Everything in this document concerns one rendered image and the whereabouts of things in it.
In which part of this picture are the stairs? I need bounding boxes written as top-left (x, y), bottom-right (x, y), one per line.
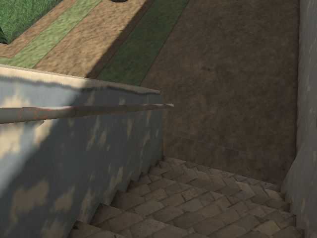
top-left (67, 156), bottom-right (305, 238)

